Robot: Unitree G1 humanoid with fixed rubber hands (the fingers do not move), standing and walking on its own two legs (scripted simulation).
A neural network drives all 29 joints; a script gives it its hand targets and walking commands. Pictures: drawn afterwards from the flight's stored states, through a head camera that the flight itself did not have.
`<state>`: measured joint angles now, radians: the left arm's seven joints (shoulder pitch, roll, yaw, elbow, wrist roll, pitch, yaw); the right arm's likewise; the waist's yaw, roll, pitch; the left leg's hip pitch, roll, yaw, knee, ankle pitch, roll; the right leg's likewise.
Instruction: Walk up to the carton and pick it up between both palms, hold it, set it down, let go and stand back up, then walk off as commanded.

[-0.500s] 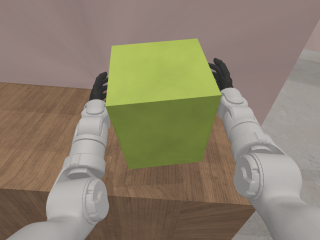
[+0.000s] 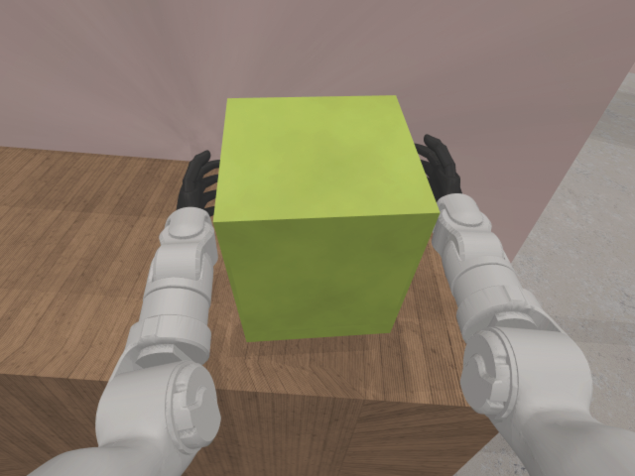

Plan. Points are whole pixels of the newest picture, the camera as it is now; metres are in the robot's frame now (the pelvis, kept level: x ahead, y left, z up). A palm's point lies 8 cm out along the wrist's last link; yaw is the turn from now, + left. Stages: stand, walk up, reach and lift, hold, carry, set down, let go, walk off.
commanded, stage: set down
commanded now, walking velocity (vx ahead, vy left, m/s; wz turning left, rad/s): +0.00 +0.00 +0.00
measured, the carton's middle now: (316, 226) +0.43 +0.02 +0.10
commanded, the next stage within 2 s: none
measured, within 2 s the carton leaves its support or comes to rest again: rests again in 1.24 s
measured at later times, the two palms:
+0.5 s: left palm (187, 228) +0.38 +0.18 +0.13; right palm (436, 239) +0.39 -0.14 +0.13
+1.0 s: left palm (197, 239) +0.41 +0.18 +0.08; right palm (416, 231) +0.44 -0.13 +0.10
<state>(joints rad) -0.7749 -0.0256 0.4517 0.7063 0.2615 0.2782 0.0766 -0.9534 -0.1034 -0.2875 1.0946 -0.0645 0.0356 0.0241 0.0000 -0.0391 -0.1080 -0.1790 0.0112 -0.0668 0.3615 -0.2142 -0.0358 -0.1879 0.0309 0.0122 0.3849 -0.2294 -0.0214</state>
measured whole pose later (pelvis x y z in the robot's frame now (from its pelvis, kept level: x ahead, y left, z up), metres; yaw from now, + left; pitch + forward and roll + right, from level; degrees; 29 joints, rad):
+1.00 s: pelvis +0.00 +0.00 +0.00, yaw +0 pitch +8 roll +0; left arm -0.80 -0.05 0.53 0.74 0.29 0.12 0.09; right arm -0.92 -0.03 -0.49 1.03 -0.29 -0.08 0.09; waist 0.02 -0.04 -0.03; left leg -0.31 0.01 -0.07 0.36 -0.19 -0.04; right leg -0.33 0.03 0.01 0.38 -0.20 -0.02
